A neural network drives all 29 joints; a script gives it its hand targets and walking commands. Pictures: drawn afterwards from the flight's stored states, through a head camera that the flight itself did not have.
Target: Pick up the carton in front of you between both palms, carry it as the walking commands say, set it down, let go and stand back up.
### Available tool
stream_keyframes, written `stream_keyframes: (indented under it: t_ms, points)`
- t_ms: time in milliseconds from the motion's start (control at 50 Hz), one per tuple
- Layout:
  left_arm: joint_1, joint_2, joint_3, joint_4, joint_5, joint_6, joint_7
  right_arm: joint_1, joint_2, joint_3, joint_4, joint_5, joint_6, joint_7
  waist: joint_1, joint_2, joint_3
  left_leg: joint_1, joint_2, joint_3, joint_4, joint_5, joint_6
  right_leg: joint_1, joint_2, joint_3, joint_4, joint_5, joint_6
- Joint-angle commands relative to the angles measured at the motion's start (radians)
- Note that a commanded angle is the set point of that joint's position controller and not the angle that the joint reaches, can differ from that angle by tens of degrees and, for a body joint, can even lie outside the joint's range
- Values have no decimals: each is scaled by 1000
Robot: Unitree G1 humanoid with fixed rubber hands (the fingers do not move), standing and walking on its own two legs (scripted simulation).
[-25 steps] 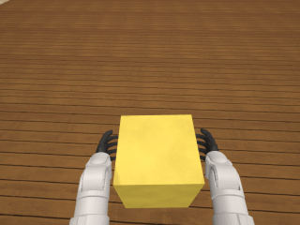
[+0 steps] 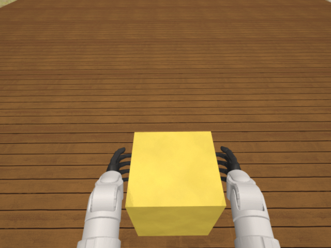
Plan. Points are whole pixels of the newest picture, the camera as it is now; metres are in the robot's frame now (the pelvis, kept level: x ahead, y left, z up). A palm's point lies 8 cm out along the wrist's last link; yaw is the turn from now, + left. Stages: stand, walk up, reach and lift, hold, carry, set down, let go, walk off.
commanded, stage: set down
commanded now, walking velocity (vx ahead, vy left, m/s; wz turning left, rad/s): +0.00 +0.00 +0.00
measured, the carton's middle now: (172, 186) +0.30 +0.00 -0.05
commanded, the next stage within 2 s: none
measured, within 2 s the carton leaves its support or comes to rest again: neither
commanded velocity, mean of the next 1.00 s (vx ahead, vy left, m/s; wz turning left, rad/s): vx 0.00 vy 0.00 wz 0.00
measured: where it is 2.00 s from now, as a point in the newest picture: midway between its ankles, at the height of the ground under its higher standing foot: outside the picture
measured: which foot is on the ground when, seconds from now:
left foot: down 0.00-1.00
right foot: down 0.00-1.00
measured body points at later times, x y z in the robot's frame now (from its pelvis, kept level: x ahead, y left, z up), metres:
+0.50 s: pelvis -0.05 +0.02 -0.04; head +0.07 +0.02 +0.39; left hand +0.35 +0.15 -0.07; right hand +0.33 -0.15 -0.07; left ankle +0.03 +0.12 -0.74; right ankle +0.01 -0.10 -0.74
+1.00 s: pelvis -0.04 +0.01 -0.16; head +0.19 +0.01 +0.23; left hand +0.41 +0.15 -0.25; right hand +0.39 -0.16 -0.25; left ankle +0.03 +0.13 -0.74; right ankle +0.01 -0.10 -0.74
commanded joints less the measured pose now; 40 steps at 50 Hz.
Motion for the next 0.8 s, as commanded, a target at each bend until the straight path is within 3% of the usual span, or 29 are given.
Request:
stream_keyframes:
  t_ms: [0, 80, 160, 260, 360, 460, 580, 680, 780]
  points:
    - [-457, -910, -490, -40, -233, -52, -243, -467, 923, 511, -37, 243, -37, 242, 19, -21, -230, 32, -102, -77, -38, 113, 39, 71, 48, 138, -50, 190, 22]
    - [-609, -941, -393, 98, -188, -66, -251, -636, 917, 418, 102, 205, -56, 273, 22, -7, -155, -3, -89, -71, -26, -58, 44, -30, 49, 125, -46, -45, 3]
    - [-837, -964, -246, 306, -117, -115, -270, -841, 916, 240, 330, 108, -120, 300, 1, 5, -116, -66, -73, -73, 12, -252, 41, -117, 51, 111, 6, -232, -23]
    - [-955, -846, 6, 487, 22, -178, -223, -937, 786, -43, 511, -59, -185, 257, -21, 23, -67, -152, -73, -77, 77, -324, 39, -233, 59, 100, 90, -270, -32]
    - [-909, -667, 166, 525, 138, -266, -177, -906, 624, -185, 537, -157, -264, 209, -10, 2, -120, -293, -97, -54, 180, -207, 34, -371, 81, 79, 196, -170, -12]
    - [-917, -682, 91, 502, 110, -427, -167, -919, 659, -104, 503, -122, -417, 205, -12, -2, -312, -395, -120, -49, 303, -46, 18, -508, 105, 73, 307, -49, 6]
    - [-1025, -830, -202, 433, -27, -594, -168, -999, 810, 167, 437, 21, -577, 219, -21, 5, -772, -470, -139, -51, 521, 167, 3, -646, 129, 70, 518, 145, 25]
    - [-1053, -889, -412, 304, -132, -589, -166, -1031, 889, 376, 318, 140, -571, 206, -18, 11, -1210, -532, -147, -41, 690, 319, -16, -707, 140, 63, 676, 293, 54]
    - [-1010, -903, -391, 368, -126, -520, -200, -991, 925, 370, 369, 140, -500, 210, -15, 9, -1094, -781, -155, -28, 740, 152, -15, -869, 144, 59, 732, 167, 60]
